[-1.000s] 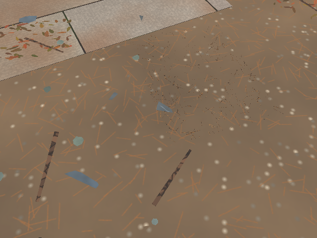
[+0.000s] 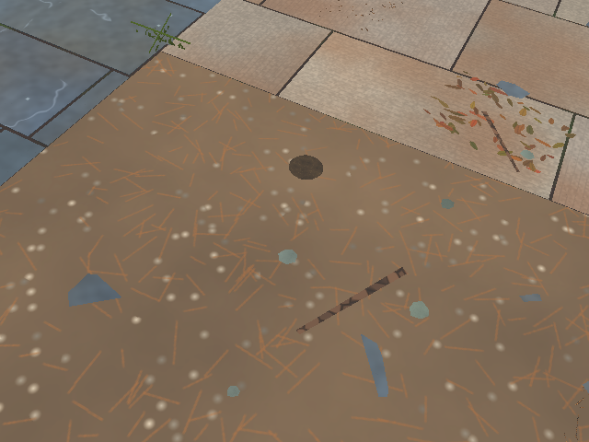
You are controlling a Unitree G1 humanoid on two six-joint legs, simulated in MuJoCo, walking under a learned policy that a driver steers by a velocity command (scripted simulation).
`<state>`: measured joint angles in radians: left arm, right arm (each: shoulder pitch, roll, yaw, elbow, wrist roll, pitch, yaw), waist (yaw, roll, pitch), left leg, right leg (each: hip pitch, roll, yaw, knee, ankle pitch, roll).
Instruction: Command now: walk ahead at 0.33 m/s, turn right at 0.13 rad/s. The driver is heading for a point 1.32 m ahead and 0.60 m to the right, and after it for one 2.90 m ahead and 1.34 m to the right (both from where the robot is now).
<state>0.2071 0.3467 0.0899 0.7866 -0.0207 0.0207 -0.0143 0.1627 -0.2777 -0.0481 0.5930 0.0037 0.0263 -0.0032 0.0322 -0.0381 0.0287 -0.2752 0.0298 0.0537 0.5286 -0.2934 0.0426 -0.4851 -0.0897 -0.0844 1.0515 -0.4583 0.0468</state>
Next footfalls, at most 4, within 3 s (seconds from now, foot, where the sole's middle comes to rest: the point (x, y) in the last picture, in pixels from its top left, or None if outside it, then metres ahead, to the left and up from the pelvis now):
0.50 right None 0.36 -0.23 -0.77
0.96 left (428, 312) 0.81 -0.34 -0.77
1.36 right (583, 308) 0.85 -0.76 -0.77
1.78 left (520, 171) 1.35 -0.70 -0.78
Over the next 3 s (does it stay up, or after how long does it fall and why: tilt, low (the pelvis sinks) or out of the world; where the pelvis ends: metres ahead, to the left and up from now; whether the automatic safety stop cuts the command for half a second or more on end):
stays up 1.52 -0.78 0.00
